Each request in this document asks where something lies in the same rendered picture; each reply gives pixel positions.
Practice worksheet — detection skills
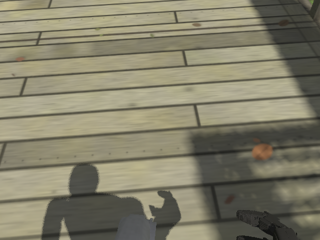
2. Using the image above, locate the left robot thigh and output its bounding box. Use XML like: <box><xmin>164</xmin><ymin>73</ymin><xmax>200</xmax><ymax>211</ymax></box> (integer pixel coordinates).
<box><xmin>114</xmin><ymin>214</ymin><xmax>157</xmax><ymax>240</ymax></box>

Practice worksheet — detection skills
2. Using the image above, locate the right robot hand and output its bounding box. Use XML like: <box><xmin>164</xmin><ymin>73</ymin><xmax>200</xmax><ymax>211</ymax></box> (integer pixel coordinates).
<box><xmin>236</xmin><ymin>210</ymin><xmax>299</xmax><ymax>240</ymax></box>

